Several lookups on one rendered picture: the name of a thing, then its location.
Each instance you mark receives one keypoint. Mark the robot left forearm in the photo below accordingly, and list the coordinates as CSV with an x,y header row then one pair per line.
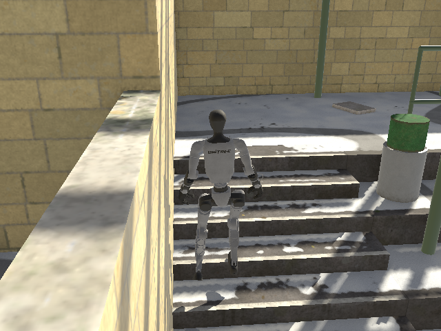
x,y
186,183

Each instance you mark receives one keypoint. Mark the robot right upper arm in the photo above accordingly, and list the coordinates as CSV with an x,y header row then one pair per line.
x,y
244,155

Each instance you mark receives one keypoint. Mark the right robot hand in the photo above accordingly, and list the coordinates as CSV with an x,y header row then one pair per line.
x,y
253,189

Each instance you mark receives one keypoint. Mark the humanoid robot head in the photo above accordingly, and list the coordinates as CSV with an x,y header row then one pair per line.
x,y
217,119

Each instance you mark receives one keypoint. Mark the robot right forearm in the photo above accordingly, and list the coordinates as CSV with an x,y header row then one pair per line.
x,y
254,179

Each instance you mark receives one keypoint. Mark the left robot hand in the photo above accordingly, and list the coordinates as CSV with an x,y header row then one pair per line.
x,y
182,196

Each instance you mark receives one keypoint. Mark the robot right foot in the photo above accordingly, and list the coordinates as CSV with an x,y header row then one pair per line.
x,y
233,268

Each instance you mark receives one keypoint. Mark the robot left upper arm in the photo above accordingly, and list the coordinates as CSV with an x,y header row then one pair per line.
x,y
194,159

